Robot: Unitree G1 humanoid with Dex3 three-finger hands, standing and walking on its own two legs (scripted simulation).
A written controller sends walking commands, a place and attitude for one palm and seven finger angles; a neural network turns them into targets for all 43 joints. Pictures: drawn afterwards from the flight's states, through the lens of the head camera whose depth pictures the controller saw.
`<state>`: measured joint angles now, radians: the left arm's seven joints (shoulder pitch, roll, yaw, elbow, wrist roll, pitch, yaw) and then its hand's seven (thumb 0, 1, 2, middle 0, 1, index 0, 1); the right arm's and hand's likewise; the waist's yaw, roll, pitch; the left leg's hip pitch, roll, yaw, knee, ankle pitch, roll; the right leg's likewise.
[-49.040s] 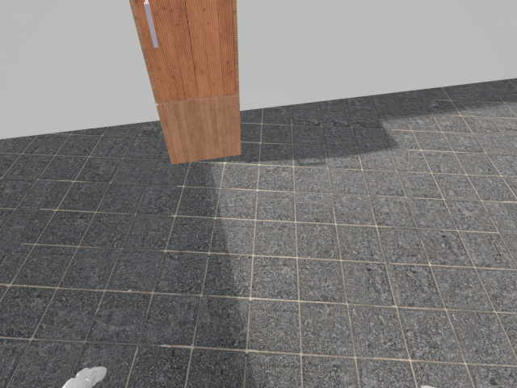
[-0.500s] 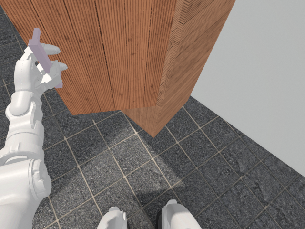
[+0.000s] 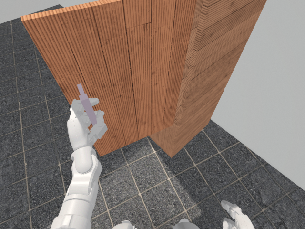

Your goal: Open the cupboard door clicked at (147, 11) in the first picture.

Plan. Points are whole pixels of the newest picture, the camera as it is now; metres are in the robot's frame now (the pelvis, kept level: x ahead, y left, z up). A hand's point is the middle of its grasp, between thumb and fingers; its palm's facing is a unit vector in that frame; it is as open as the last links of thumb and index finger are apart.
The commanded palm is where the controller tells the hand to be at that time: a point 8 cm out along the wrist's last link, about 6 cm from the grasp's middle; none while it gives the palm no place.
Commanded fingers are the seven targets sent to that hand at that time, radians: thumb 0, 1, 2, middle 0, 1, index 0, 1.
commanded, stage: pull the door open along its arc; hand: left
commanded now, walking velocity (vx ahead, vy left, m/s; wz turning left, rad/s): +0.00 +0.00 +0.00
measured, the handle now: (90, 110) +0.41 +0.19 +0.05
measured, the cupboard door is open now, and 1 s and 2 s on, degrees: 74 97 100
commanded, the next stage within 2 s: open thumb and fingers to let go in 0.38 s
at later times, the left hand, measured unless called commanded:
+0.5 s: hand (139, 157) +0.28 +0.04 +0.06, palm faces +0.37 -0.93 -0.02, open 5.7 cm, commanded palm +0.24 +0.09 +0.05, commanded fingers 0.00 0.76 0.84 -0.39 -1.34 -0.39 -1.34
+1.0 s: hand (136, 154) +0.29 +0.05 +0.05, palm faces +0.41 -0.91 -0.02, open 12.5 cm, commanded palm +0.24 +0.09 +0.05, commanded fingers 0.00 -0.50 0.30 -0.26 -0.95 -0.26 -0.95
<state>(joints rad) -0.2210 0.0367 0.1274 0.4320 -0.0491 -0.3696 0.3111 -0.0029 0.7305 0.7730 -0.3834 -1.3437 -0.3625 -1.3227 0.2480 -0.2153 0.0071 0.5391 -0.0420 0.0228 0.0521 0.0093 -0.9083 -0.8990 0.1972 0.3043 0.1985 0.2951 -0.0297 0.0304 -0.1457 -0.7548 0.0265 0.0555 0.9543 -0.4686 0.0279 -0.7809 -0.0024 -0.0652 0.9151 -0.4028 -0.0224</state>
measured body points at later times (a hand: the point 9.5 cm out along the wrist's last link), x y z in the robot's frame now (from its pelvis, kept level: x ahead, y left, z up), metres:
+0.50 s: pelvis +0.00 -0.04 +0.00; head +0.04 -0.05 +0.45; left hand +0.26 +0.09 +0.06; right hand +0.18 -0.25 -0.10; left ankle -0.01 +0.10 -0.68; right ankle +0.02 -0.11 -0.68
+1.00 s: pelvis +0.00 -0.04 +0.00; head +0.04 -0.05 +0.45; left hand +0.26 +0.10 +0.06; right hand +0.18 -0.24 -0.10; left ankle -0.01 +0.10 -0.68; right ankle +0.02 -0.11 -0.68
